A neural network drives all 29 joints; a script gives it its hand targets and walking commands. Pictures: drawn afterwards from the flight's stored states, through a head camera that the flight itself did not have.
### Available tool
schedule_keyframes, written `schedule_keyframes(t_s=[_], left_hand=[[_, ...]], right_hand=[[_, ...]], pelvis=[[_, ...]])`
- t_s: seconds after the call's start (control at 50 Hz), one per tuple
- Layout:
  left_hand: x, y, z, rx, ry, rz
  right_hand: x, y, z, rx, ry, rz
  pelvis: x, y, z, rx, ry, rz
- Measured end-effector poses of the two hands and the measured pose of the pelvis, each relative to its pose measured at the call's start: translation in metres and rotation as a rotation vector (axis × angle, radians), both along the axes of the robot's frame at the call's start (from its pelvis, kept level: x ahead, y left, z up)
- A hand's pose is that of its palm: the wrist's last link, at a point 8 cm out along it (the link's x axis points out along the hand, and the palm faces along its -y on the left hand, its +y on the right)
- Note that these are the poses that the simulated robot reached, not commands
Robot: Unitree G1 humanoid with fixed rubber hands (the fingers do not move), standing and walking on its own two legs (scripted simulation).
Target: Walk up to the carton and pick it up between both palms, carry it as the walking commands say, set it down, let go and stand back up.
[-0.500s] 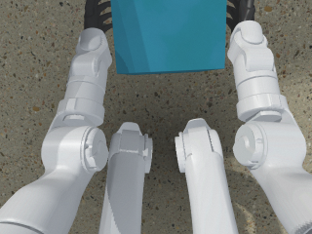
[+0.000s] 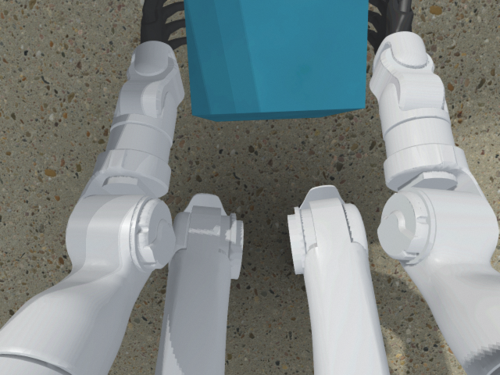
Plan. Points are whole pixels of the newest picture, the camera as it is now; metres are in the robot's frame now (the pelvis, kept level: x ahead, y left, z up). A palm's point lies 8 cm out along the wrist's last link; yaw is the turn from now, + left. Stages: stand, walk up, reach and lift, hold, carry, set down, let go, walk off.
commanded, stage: set down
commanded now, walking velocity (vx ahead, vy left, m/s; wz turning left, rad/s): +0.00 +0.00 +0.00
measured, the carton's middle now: (270, 50) +0.52 -0.04 -0.24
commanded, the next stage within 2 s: none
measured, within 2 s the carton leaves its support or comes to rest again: rests again in 0.50 s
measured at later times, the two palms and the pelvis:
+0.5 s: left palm (155, 50) +0.52 +0.12 -0.17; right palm (379, 38) +0.51 -0.18 -0.17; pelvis +0.00 +0.00 -0.01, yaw +0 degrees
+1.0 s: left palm (156, 54) +0.51 +0.12 -0.18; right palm (378, 43) +0.51 -0.18 -0.18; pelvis -0.01 +0.00 -0.02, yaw +0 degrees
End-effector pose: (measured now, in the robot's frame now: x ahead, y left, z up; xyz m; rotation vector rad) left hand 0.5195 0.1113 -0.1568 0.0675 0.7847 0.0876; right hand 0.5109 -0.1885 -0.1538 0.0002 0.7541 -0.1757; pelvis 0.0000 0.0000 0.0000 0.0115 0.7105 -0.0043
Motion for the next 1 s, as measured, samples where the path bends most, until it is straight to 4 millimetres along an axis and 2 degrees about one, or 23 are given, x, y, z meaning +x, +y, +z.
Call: schedule_keyframes(t_s=[0.16, 0.38, 0.56, 1.0], left_hand=[[-0.010, 0.002, -0.017, 0.006, 0.017, 0.000], [0.005, 0.005, -0.007, 0.014, -0.027, 0.003], [-0.006, 0.009, -0.020, 0.008, 0.016, -0.003], [-0.006, 0.009, -0.021, 0.011, 0.006, -0.019]], right_hand=[[-0.005, 0.001, -0.014, 0.000, 0.017, 0.009], [0.009, 0.005, -0.008, 0.010, -0.027, 0.013], [-0.003, 0.007, -0.022, 0.007, 0.020, 0.024], [-0.003, 0.006, -0.023, 0.010, 0.009, 0.048]], pelvis=[[0.002, -0.005, -0.002, 0.008, -0.009, -0.003], [0.000, -0.006, -0.011, 0.010, -0.047, 0.001], [0.001, -0.004, -0.010, 0.005, -0.034, 0.001], [-0.007, -0.005, -0.018, 0.005, -0.086, 0.002]])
